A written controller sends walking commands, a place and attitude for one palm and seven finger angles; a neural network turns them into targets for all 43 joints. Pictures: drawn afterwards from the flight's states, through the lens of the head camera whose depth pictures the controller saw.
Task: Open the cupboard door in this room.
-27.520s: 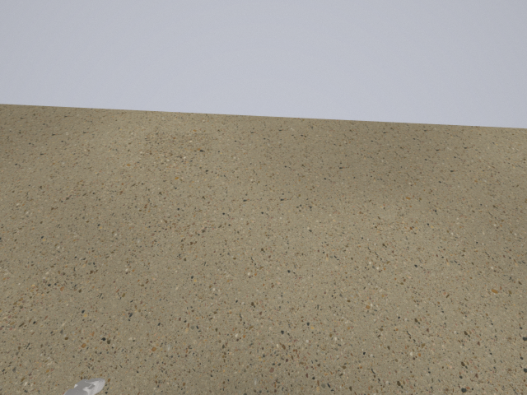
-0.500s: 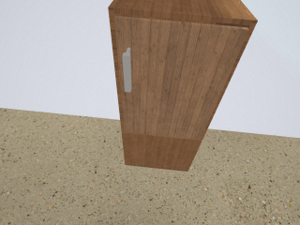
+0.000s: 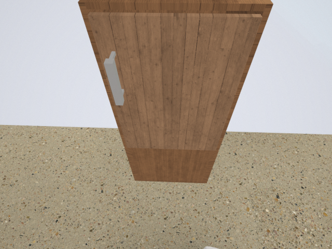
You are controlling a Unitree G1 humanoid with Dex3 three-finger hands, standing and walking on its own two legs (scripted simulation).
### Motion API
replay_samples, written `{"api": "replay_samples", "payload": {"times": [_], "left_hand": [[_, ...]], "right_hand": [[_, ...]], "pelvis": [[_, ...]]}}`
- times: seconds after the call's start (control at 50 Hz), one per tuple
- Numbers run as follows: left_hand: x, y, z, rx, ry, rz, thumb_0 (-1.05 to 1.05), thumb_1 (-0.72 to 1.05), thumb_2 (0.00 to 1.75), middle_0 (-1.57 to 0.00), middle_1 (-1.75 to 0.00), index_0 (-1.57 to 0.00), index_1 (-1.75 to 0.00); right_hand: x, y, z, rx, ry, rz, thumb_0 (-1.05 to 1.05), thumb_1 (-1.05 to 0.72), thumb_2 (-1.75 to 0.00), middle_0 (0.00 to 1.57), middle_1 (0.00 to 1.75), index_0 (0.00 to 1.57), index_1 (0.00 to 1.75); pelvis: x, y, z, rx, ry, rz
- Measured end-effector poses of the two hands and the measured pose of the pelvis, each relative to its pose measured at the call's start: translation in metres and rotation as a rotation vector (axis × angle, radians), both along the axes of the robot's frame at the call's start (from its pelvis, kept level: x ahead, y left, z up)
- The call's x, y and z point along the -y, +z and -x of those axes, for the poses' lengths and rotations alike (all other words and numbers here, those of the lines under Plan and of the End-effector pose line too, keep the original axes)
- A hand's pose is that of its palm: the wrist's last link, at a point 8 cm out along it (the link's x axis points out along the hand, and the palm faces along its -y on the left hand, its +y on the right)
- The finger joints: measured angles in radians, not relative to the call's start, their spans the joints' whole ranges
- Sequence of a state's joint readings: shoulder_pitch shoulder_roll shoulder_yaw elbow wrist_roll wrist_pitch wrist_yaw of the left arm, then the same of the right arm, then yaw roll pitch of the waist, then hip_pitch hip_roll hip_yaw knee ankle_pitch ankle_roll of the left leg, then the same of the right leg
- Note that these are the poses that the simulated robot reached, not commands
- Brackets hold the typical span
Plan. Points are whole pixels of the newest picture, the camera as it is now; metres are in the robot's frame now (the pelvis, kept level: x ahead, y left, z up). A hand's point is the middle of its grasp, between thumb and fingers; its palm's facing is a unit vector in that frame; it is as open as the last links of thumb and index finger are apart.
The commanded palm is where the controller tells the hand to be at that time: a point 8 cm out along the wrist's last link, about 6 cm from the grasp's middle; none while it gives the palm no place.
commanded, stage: come to a stop and stand still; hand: left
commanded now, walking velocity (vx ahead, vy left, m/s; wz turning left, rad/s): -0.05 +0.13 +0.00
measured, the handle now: (116, 79) +0.55 +0.17 +0.10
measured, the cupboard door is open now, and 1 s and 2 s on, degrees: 0 0 0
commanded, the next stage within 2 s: look again from close up in 0.98 s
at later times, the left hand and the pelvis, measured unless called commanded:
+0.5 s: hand out of the picture -0.04 +0.20 -0.16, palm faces +0.01 -0.98 -0.20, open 7.4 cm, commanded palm none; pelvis -0.04 +0.03 +0.01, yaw -1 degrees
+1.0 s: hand out of the picture -0.08 +0.19 -0.17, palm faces +0.04 -0.98 -0.18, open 7.4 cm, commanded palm none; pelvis -0.07 +0.03 +0.01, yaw +1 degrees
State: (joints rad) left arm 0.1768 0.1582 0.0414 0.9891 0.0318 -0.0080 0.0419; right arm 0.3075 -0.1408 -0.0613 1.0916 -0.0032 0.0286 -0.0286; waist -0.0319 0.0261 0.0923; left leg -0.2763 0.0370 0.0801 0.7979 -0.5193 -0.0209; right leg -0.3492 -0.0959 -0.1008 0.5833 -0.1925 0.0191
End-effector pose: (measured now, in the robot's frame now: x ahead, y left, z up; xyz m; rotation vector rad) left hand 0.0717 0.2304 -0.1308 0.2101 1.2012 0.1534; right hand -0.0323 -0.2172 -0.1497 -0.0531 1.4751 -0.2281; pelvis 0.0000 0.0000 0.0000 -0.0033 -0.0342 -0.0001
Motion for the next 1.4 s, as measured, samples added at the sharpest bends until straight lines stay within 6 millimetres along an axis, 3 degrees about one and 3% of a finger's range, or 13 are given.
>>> {"api": "replay_samples", "payload": {"times": [0.12, 0.18, 0.32, 0.52, 0.66, 0.82, 1.14, 1.4], "left_hand": [[-0.005, -0.013, 0.007, 0.03, 0.028, 0.054, 0.0, 0.91, 0.89, -0.2, -0.3, -0.2, -0.3], [-0.015, -0.017, 0.018, 0.002, 0.039, 0.069, 0.0, 0.91, 0.89, -0.2, -0.3, -0.2, -0.3], [-0.029, -0.004, 0.056, -0.067, 0.051, 0.059, 0.0, 0.91, 0.9, -0.2, -0.29, -0.2, -0.3], [-0.017, 0.004, 0.118, -0.186, 0.044, 0.044, 0.01, 0.91, 0.9, -0.19, -0.29, -0.2, -0.29], [-0.007, -0.003, 0.144, -0.192, 0.029, 0.059, 0.01, 0.9, 0.9, -0.2, -0.3, -0.2, -0.3], [-0.012, -0.007, 0.15, -0.146, 0.05, 0.065, 0.01, 0.9, 0.9, -0.2, -0.3, -0.2, -0.3], [-0.007, -0.008, 0.16, -0.147, 0.062, 0.084, 0.01, 0.9, 0.9, -0.2, -0.29, -0.2, -0.29], [0.0, -0.01, 0.153, -0.16, 0.061, 0.114, 0.01, 0.9, 0.9, -0.2, -0.29, -0.2, -0.3]], "right_hand": [[0.01, 0.011, -0.032, 0.13, 0.061, 0.086, 0.01, -0.91, -0.9, 0.2, 0.29, 0.2, 0.3], [0.005, 0.02, -0.036, 0.184, 0.075, 0.11, 0.01, -0.91, -0.9, 0.19, 0.29, 0.2, 0.3], [-0.018, 0.032, -0.037, 0.206, 0.098, 0.078, 0.01, -0.9, -0.9, 0.2, 0.29, 0.2, 0.3], [-0.019, 0.019, -0.01, 0.164, 0.066, 0.031, 0.01, -0.93, -0.9, 0.2, 0.3, 0.2, 0.3], [-0.02, 0.018, 0.02, 0.136, 0.1, 0.02, 0.01, -0.92, -0.9, 0.2, 0.3, 0.2, 0.3], [-0.025, 0.015, 0.035, 0.129, 0.115, 0.016, 0.01, -0.91, -0.9, 0.2, 0.29, 0.2, 0.3], [-0.016, 0.024, 0.026, 0.163, 0.125, 0.042, 0.01, -0.91, -0.9, 0.2, 0.29, 0.2, 0.3], [-0.021, 0.027, 0.03, 0.117, 0.122, 0.04, 0.01, -0.91, -0.9, 0.2, 0.29, 0.2, 0.3]], "pelvis": [[-0.015, -0.005, 0.018, -0.002, 0.006, 0.007], [-0.023, -0.004, 0.025, 0.001, -0.004, 0.003], [-0.03, 0.012, 0.03, -0.016, -0.006, -0.001], [-0.03, 0.015, 0.043, -0.005, -0.023, -0.006], [-0.028, 0.011, 0.057, 0.004, -0.006, 0.008], [-0.029, 0.007, 0.068, 0.0, 0.013, 0.007], [-0.024, 0.01, 0.07, -0.015, 0.011, 0.007], [-0.025, 0.013, 0.064, -0.016, 0.015, 0.01]]}}
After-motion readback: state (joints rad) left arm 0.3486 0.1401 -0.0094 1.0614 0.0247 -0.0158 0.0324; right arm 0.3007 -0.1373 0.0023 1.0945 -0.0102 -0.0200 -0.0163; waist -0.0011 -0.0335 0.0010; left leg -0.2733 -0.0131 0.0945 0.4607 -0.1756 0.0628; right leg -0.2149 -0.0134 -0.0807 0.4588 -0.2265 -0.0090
